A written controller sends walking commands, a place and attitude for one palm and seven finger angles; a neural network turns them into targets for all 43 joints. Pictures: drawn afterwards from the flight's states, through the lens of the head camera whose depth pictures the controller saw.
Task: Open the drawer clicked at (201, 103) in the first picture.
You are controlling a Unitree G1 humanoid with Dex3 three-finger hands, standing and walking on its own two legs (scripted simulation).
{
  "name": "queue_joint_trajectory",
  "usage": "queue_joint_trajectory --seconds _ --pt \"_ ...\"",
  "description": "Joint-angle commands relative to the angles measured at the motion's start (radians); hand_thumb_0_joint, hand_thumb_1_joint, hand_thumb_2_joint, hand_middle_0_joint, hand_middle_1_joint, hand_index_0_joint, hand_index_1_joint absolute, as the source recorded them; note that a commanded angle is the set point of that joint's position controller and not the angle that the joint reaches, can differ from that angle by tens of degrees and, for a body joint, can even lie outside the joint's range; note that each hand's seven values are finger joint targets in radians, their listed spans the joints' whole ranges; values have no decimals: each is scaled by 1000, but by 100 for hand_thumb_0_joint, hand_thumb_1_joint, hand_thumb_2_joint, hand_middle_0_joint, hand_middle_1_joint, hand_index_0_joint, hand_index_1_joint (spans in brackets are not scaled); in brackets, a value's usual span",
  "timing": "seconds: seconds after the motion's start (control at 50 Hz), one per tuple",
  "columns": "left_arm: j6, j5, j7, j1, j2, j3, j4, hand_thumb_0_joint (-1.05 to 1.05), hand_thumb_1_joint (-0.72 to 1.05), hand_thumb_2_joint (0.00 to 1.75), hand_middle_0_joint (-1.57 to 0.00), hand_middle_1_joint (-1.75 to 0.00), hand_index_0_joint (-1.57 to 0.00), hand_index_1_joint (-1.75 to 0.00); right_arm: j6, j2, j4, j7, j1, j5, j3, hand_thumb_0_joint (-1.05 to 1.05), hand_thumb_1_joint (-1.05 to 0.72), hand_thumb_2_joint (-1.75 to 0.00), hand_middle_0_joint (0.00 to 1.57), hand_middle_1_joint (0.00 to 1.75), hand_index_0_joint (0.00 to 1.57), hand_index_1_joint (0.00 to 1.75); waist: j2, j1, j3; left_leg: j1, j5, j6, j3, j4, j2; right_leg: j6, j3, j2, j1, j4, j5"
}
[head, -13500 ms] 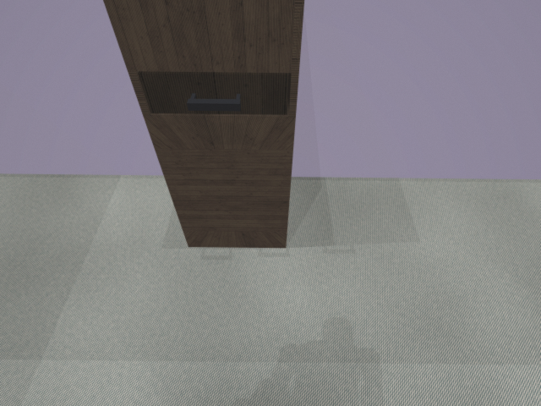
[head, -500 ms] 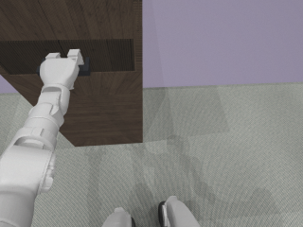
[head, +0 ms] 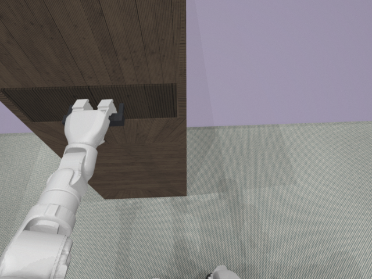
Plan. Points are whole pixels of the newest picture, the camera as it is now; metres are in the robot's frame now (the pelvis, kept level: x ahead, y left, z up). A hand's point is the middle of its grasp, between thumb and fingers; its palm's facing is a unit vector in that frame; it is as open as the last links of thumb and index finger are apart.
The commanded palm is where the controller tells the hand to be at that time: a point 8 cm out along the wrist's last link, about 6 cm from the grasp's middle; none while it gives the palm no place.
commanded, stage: pull the drawer open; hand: left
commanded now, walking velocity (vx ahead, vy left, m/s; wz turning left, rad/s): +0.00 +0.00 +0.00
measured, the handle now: (95, 114) +0.48 +0.22 +0.03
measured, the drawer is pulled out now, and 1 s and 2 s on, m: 0.00 0.02 0.03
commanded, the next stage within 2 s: none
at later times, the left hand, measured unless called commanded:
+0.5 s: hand (95, 135) +0.44 +0.22 +0.01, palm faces -0.05 -0.03 -1.00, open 5.6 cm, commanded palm +0.40 +0.24 +0.05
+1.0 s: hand (93, 144) +0.41 +0.22 +0.00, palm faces +0.01 -0.06 -1.00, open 5.4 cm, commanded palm +0.35 +0.23 +0.05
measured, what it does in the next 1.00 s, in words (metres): stands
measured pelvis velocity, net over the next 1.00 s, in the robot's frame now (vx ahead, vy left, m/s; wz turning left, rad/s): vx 0.00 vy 0.00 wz -0.01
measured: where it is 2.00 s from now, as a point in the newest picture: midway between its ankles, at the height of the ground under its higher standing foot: outside the picture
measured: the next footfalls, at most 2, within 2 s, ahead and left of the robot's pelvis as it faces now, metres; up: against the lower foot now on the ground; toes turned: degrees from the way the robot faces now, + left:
none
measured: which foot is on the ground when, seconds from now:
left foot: down 0.00-1.00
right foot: down 0.00-1.00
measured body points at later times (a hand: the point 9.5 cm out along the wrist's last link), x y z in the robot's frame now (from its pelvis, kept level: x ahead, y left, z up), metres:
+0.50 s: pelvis -0.02 -0.01 +0.00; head +0.08 -0.01 +0.44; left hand +0.43 +0.22 +0.06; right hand +0.04 -0.28 -0.13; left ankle -0.05 +0.08 -0.70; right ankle +0.02 -0.12 -0.70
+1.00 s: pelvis +0.00 +0.00 +0.00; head +0.08 -0.01 +0.45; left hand +0.41 +0.22 +0.06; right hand +0.06 -0.26 -0.13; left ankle -0.05 +0.08 -0.70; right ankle +0.02 -0.12 -0.70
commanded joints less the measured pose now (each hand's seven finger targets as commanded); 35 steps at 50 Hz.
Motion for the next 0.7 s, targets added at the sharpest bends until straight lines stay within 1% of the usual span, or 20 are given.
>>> queue_joint_trajectory --seconds 0.0,0.02,0.08,0.1,0.14,0.18,0.22,0.28,0.32,0.36,0.42,0.44,0.46,0.5,0.54,0.56,0.58,0.6,0.66,0.68 --pt "76 -18 23 -91 285 125 -146 0 90 90 -40 -135 -40 -135 -14 -143 -86 -6 61 -1 -61 0 -90 -90 20 30 20 30 -40 86 -411 128 645 -22 -41 -68 -10 -32 -6 -2 456 -21 557" --pt "85 -10 24 -198 268 88 -134 0 90 90 -40 -135 -40 -135 -13 -147 -72 -11 65 0 -61 0 -90 -90 20 30 20 30 -46 38 -374 148 641 -23 -45 -60 -6 -28 -12 1 412 -28 556" --pt "110 16 39 -507 351 83 -55 0 90 90 -40 -135 -40 -135 -16 -164 -23 -32 90 -11 -55 0 -90 -90 20 30 20 30 -64 -38 -324 122 532 -17 -51 -41 -13 -22 -18 1 323 -37 458" --pt "124 20 36 -502 342 70 -13 0 90 90 -40 -135 -40 -135 -19 -162 -21 -32 97 -12 -53 0 -90 -90 20 30 20 30 -28 -27 -345 130 528 -18 -48 -43 -19 -23 -19 1 326 -35 449" --pt "126 7 18 -545 332 56 -3 0 90 90 -40 -135 -40 -135 -22 -161 -21 -36 113 -14 -53 0 -90 -90 20 30 20 30 3 -33 -398 162 576 -21 -53 -31 -18 -26 -22 -1 329 -24 476" --pt "126 0 7 -580 326 50 16 0 90 90 -40 -135 -40 -135 -16 -160 -14 -37 117 -15 -53 0 -90 -90 20 30 20 30 -12 -47 -418 168 579 -19 -57 -22 -20 -23 -22 0 334 -26 481" --pt "129 -4 -3 -583 314 36 41 0 90 90 -40 -135 -40 -135 -13 -158 -14 -39 114 -14 -49 0 -90 -90 20 30 20 30 -7 -49 -398 154 537 -18 -56 -30 -23 -23 -23 -1 335 -34 457" --pt "110 -14 -16 -604 332 43 55 0 90 90 -40 -135 -40 -135 -10 -158 -21 -42 108 -12 -41 0 -90 -90 20 30 20 30 -24 -48 -386 109 457 -12 -56 -37 -31 -22 -15 -3 356 -44 416" --pt "91 -15 -24 -601 348 48 69 0 90 90 -40 -135 -40 -135 -14 -160 -26 -43 109 -9 -37 0 -90 -90 20 30 20 30 -13 -44 -372 88 406 -11 -57 -43 -34 -22 -14 -4 348 -46 369" --pt "68 -20 -31 -541 352 61 74 0 90 90 -40 -135 -40 -135 -18 -159 -39 -41 102 -8 -35 0 -90 -90 20 30 20 30 -13 -22 -367 67 360 -10 -54 -50 -36 -24 -10 -4 355 -51 327" --pt "22 -25 -36 -466 328 64 65 0 90 90 -40 -135 -40 -135 -28 -156 -53 -34 103 -8 -39 0 -90 -90 20 30 20 30 -11 -2 -375 55 324 -10 -54 -51 -35 -28 -9 -2 351 -50 285" --pt "13 -27 -36 -456 320 58 67 0 90 90 -40 -135 -40 -135 -32 -157 -55 -35 103 -6 -41 0 -90 -90 20 30 20 30 -19 -7 -356 41 305 -8 -51 -51 -34 -26 -6 -2 345 -53 273" --pt "2 -27 -35 -451 345 78 59 0 90 90 -40 -135 -40 -135 -36 -161 -54 -33 106 -6 -40 0 -90 -90 20 30 20 30 -24 0 -357 24 281 -8 -53 -53 -33 -26 -5 -3 345 -52 248" --pt "-13 -24 -30 -401 382 114 60 0 90 90 -40 -135 -40 -135 -39 -166 -56 -31 107 -7 -42 0 -90 -90 20 30 20 30 -29 18 -368 1 275 -6 -51 -52 -34 -27 3 -2 363 -45 248" --pt "-23 -23 -22 -367 349 97 37 0 90 90 -40 -135 -40 -135 -45 -164 -60 -27 108 -7 -48 0 -90 -90 20 30 20 30 -19 24 -382 1 272 -7 -45 -52 -33 -28 5 -2 363 -45 246" --pt "-28 -19 -15 -355 371 122 27 0 90 90 -40 -135 -40 -135 -46 -167 -52 -26 112 -8 -52 0 -90 -90 20 30 20 30 -35 28 -394 9 288 -7 -47 -51 -29 -29 2 0 361 -38 257" --pt "-34 -21 -10 -332 376 137 16 0 90 90 -40 -135 -40 -135 -45 -168 -54 -23 110 -12 -54 0 -90 -90 20 30 20 30 -24 43 -417 10 311 -9 -49 -52 -30 -32 3 1 380 -29 275" --pt "-36 -23 -4 -304 354 126 -4 0 90 90 -40 -135 -40 -135 -47 -163 -57 -19 111 -10 -59 0 -90 -90 20 30 20 30 -20 45 -429 18 321 -9 -44 -52 -28 -31 4 1 387 -30 291" --pt "-28 -22 13 -265 313 109 -21 0 90 90 -40 -135 -40 -135 -50 -165 -49 -11 110 -8 -67 0 -90 -90 20 30 20 30 -24 43 -399 37 342 -13 -44 -58 -23 -34 -5 6 361 -33 297" --pt "-26 -25 20 -250 328 130 -24 0 90 90 -40 -135 -40 -135 -49 -169 -44 -8 108 -10 -68 0 -90 -90 20 30 20 30 -32 49 -402 38 364 -12 -46 -58 -22 -36 -4 6 368 -30 315"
